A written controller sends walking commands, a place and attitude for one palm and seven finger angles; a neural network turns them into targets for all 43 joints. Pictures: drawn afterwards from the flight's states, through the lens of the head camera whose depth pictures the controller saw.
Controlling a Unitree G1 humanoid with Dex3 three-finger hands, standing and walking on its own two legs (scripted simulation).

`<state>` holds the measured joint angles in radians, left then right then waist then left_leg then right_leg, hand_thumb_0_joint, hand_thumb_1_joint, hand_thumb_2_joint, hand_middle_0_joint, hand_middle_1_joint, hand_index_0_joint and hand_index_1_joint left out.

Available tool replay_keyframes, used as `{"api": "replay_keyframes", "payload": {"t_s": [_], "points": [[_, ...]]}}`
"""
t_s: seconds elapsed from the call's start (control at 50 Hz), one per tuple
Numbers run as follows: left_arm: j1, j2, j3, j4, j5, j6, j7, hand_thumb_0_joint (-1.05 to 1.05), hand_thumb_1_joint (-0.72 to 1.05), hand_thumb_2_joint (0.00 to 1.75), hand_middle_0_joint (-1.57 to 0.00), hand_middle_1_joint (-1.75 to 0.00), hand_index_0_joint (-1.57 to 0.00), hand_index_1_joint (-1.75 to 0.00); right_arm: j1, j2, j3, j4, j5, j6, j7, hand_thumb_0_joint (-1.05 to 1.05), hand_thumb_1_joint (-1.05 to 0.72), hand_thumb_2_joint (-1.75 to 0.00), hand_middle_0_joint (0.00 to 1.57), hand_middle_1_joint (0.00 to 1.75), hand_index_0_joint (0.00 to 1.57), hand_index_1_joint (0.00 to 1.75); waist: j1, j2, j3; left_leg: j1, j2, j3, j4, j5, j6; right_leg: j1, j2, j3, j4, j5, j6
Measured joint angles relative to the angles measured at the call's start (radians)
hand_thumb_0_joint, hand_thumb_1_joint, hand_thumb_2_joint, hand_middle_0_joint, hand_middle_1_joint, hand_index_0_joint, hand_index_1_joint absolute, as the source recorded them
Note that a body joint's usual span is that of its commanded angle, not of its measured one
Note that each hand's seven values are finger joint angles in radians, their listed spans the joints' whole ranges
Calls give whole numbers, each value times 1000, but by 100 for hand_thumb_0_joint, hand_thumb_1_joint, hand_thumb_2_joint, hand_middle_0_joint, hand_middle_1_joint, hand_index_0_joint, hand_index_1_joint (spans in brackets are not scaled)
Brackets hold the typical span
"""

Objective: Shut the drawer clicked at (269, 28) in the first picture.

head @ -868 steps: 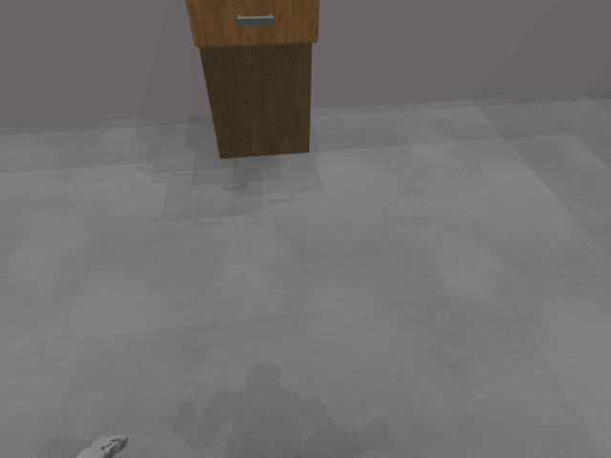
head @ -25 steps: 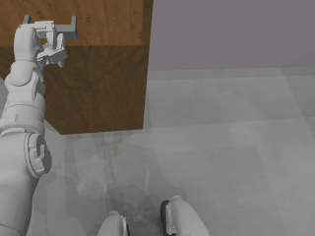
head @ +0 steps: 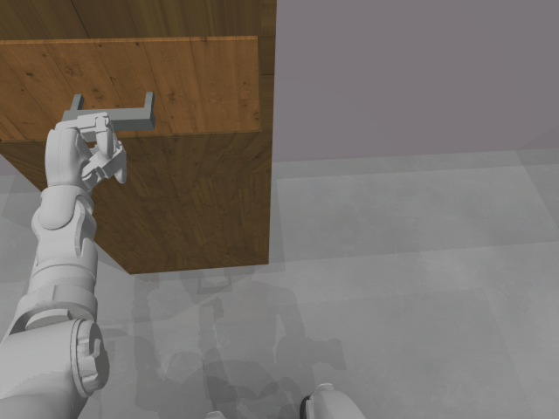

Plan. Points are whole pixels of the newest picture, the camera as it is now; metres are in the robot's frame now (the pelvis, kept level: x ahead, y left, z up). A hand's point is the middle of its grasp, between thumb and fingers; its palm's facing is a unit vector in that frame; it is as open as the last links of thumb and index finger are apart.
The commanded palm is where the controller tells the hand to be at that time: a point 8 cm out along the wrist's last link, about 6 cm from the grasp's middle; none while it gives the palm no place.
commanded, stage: draw the hand back to the body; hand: left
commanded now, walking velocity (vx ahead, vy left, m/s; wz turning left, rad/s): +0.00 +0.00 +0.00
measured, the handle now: (112, 109) +0.56 +0.22 +0.07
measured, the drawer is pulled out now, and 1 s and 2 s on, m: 0.00 0.00 0.00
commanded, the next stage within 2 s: step back with the hand held close in 1.26 s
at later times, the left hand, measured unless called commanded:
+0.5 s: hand (43, 240) +0.31 +0.22 +0.15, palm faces +0.17 -0.97 -0.19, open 3.3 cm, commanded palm +0.27 +0.26 +0.15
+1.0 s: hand out of the picture +0.19 +0.24 +0.20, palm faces +0.40 -0.84 -0.37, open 3.3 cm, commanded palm +0.14 +0.28 +0.21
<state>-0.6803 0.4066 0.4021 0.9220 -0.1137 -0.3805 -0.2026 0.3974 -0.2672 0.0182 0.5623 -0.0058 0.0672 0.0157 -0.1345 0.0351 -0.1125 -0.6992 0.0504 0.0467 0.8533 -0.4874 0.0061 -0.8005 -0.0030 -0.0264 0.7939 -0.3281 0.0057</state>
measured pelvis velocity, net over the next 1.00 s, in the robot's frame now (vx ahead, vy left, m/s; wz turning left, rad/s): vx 0.00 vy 0.00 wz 0.04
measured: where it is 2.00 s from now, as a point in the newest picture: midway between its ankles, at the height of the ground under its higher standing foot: outside the picture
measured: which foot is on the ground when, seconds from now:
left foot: down 0.00-1.00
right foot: down 0.00-1.00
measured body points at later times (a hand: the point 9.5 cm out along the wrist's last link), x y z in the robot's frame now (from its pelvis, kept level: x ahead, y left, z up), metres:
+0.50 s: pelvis +0.00 +0.00 +0.03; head +0.01 -0.01 +0.48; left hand +0.30 +0.27 +0.16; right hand +0.18 -0.22 -0.06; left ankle -0.06 +0.11 -0.70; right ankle +0.02 -0.13 -0.70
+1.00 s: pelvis +0.00 +0.00 +0.04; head -0.02 -0.03 +0.49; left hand +0.17 +0.28 +0.22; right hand +0.19 -0.21 -0.05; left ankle -0.06 +0.11 -0.70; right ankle +0.02 -0.13 -0.70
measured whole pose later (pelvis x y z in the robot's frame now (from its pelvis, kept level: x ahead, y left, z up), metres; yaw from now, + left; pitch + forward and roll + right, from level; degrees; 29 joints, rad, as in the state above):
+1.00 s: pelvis +0.00 +0.00 +0.04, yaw +2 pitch -4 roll -1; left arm 0.43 0.31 0.25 -0.37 -0.06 -0.10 0.09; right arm 0.22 -0.23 0.03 0.62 -0.01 -0.09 -0.05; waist 0.05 0.09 0.01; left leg -0.03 0.02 0.03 0.41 -0.32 0.01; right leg -0.14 -0.02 -0.05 0.41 -0.20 0.01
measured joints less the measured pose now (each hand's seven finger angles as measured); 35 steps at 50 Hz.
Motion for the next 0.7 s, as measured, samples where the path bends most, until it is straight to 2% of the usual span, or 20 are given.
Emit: {"api": "replay_keyframes", "payload": {"t_s": [0.1,0.16,0.28,0.4,0.46,0.54,0.7], "points": [[191,-48,-57,-210,-75,55,-35,1,89,90,-140,-160,-140,-160,5,-1,-12,0,25,-16,-3,1,-90,-90,20,30,20,30,44,14,-15,97,-3,-3,-74,21,2,100,0,-4,-72,12,3],[277,-75,-88,-296,-104,98,-39,1,90,90,-140,-160,-140,-160,-13,-3,-10,5,38,-31,-9,1,-90,-90,20,30,20,30,61,19,-15,158,-6,-14,-109,25,-1,165,-4,-15,-104,15,4],[410,-112,-137,-454,-112,152,-26,2,90,90,-140,-160,-140,-160,-79,-3,-5,0,42,-77,-26,1,-90,-90,20,30,20,30,85,21,2,251,-16,-27,-146,39,0,265,-14,-28,-139,21,7],[492,-123,-157,-572,-130,199,-45,2,90,90,-140,-160,-140,-160,-131,0,13,-12,47,-121,-39,1,-90,-90,20,30,20,30,112,25,15,332,-26,-29,-181,58,1,344,-22,-29,-163,31,8],[552,-108,-193,-673,-54,229,63,2,90,90,-140,-160,-140,-160,-159,13,16,-8,41,-125,-50,1,-90,-90,20,30,20,30,128,21,38,393,-32,-21,-223,77,3,396,-26,-22,-190,44,9],[661,-112,-221,-807,-3,259,180,1,90,90,-140,-160,-140,-160,-182,24,21,1,37,-120,-64,1,-90,-90,20,30,20,30,145,20,68,471,-36,-16,-292,113,4,469,-27,-18,-248,73,9],[811,-117,-235,-967,48,296,277,2,90,90,-140,-160,-140,-160,-192,29,31,38,19,-131,-85,2,-90,-90,21,30,20,30,178,22,123,583,-40,-22,-385,159,3,583,-29,-26,-336,113,8]]}}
